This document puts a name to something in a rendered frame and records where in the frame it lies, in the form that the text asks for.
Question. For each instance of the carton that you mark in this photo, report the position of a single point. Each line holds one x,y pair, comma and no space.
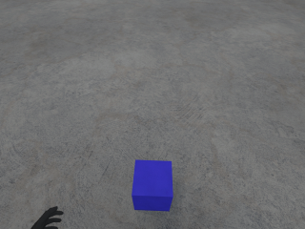
152,185

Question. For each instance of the left robot hand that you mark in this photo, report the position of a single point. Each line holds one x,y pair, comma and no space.
45,219

